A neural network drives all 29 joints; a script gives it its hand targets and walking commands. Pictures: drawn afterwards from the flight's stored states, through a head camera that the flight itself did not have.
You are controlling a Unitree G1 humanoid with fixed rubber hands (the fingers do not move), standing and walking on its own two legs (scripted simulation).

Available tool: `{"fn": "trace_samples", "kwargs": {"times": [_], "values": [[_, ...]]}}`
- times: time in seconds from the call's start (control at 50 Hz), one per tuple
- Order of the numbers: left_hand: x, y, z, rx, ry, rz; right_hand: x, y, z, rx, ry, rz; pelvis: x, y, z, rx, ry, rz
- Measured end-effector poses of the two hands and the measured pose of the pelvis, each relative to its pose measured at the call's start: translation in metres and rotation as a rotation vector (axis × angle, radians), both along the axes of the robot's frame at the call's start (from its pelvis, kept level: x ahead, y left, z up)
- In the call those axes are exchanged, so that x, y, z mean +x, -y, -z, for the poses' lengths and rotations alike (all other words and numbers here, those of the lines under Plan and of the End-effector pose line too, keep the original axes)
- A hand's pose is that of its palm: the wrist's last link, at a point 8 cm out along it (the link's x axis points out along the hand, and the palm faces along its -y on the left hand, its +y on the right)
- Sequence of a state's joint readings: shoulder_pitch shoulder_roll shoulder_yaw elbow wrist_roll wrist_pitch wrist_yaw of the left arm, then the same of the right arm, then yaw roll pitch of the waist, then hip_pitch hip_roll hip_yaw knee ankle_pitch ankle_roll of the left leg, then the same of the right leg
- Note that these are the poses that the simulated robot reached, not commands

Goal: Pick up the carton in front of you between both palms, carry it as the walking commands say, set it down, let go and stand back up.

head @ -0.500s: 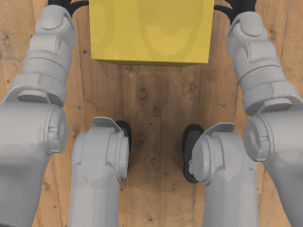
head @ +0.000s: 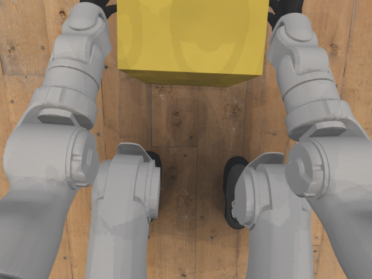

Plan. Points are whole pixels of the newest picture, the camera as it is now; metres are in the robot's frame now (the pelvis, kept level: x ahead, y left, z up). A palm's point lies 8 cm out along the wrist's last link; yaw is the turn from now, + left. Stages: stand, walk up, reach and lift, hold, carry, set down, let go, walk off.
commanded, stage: reach and lift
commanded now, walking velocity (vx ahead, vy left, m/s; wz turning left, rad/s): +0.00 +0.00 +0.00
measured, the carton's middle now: (190, 27) +0.54 +0.04 -0.24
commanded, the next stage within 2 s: none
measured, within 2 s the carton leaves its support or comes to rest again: leaves its support in 0.02 s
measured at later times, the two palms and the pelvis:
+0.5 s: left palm out of the picture +0.49 +0.19 +0.03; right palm out of the picture +0.50 -0.11 +0.03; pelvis -0.01 +0.00 +0.09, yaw +2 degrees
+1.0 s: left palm out of the picture +0.45 +0.18 +0.18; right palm out of the picture +0.47 -0.12 +0.18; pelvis +0.03 +0.00 +0.22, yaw +2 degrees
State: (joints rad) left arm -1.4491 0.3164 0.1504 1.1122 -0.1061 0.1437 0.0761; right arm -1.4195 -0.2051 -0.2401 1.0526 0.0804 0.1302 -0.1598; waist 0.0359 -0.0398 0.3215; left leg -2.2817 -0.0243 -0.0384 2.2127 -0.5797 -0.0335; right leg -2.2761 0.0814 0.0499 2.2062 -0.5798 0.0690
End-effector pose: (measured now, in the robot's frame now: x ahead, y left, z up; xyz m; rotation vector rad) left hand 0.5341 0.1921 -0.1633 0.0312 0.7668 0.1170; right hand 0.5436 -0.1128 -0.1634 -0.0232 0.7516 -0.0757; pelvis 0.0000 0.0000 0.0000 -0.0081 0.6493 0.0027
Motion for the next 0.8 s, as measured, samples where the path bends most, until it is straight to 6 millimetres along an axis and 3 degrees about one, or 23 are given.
{"fn": "trace_samples", "kwargs": {"times": [0.1,0.22,0.32,0.44,0.6,0.8], "values": [[-0.005,0.003,-0.016,0.012,0.036,-0.041,0.002,-0.002,-0.022,0.001,0.038,0.026,0.003,0.001,-0.001,-0.002,-0.022,0.001],[-0.012,0.001,-0.074,-0.015,0.100,-0.065,-0.008,-0.004,-0.079,0.019,0.102,0.040,0.002,0.002,-0.016,-0.006,-0.059,-0.012],[-0.028,-0.001,-0.128,-0.026,0.094,-0.081,-0.024,-0.006,-0.131,0.032,0.096,0.047,-0.002,0.003,-0.044,-0.008,-0.081,-0.023],[-0.043,0.001,-0.176,-0.020,0.069,-0.078,-0.038,-0.004,-0.178,0.025,0.072,0.040,-0.008,0.003,-0.080,-0.009,-0.094,-0.032],[-0.051,0.003,-0.222,-0.017,0.078,-0.080,-0.044,-0.002,-0.225,0.015,0.081,0.029,-0.008,0.004,-0.117,-0.007,-0.101,-0.035],[-0.065,0.008,-0.274,-0.029,0.084,-0.087,-0.058,0.003,-0.279,0.022,0.087,0.037,0.009,0.004,-0.165,-0.004,-0.073,-0.038]]}}
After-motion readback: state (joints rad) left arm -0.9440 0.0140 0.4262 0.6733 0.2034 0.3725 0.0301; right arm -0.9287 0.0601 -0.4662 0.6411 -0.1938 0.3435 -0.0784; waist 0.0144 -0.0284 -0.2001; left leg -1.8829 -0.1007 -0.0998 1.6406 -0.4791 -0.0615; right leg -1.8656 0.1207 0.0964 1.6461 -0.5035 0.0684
